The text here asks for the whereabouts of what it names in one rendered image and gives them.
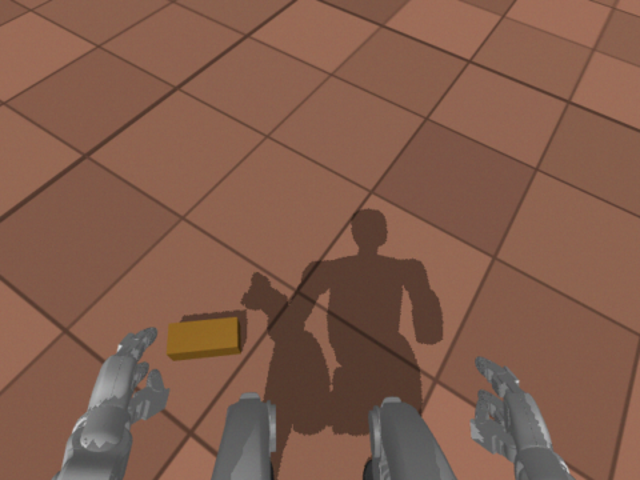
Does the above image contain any carton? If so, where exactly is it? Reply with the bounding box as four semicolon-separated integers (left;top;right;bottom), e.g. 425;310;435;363
166;317;241;361

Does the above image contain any right robot arm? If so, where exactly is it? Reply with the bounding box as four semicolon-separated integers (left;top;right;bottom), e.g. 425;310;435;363
514;447;576;480

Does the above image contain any left robot arm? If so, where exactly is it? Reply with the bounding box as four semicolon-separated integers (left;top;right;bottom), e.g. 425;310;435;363
51;406;133;480

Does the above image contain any left robot hand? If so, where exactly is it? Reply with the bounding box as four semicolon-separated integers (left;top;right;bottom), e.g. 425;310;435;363
87;327;170;425

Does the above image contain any right robot hand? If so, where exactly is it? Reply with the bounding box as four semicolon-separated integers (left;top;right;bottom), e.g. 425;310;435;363
470;357;554;463

